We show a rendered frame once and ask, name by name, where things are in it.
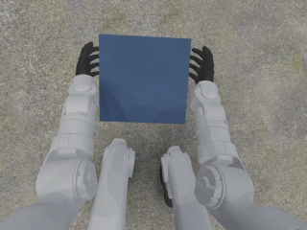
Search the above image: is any robot left forearm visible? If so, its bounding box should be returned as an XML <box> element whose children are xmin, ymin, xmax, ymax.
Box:
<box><xmin>35</xmin><ymin>74</ymin><xmax>99</xmax><ymax>196</ymax></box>

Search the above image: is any robot right shin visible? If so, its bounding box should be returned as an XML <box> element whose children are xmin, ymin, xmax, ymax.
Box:
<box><xmin>165</xmin><ymin>146</ymin><xmax>192</xmax><ymax>199</ymax></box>

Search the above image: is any right robot upper arm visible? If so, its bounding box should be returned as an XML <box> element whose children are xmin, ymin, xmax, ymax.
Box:
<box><xmin>194</xmin><ymin>164</ymin><xmax>307</xmax><ymax>230</ymax></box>

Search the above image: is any left robot hand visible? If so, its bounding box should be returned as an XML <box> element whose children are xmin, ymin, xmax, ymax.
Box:
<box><xmin>75</xmin><ymin>41</ymin><xmax>100</xmax><ymax>78</ymax></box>

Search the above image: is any left robot upper arm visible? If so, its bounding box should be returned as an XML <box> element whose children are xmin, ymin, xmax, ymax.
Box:
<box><xmin>0</xmin><ymin>157</ymin><xmax>98</xmax><ymax>230</ymax></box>

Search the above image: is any carton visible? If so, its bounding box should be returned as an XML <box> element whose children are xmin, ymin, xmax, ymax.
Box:
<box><xmin>99</xmin><ymin>34</ymin><xmax>192</xmax><ymax>125</ymax></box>

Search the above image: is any right robot thigh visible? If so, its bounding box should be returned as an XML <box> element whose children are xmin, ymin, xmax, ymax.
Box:
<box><xmin>160</xmin><ymin>150</ymin><xmax>213</xmax><ymax>230</ymax></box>

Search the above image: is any right robot hand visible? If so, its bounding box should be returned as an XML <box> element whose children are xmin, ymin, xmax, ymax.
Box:
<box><xmin>188</xmin><ymin>46</ymin><xmax>215</xmax><ymax>85</ymax></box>

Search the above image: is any robot right forearm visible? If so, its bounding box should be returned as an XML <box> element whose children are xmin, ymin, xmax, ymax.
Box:
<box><xmin>189</xmin><ymin>80</ymin><xmax>248</xmax><ymax>173</ymax></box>

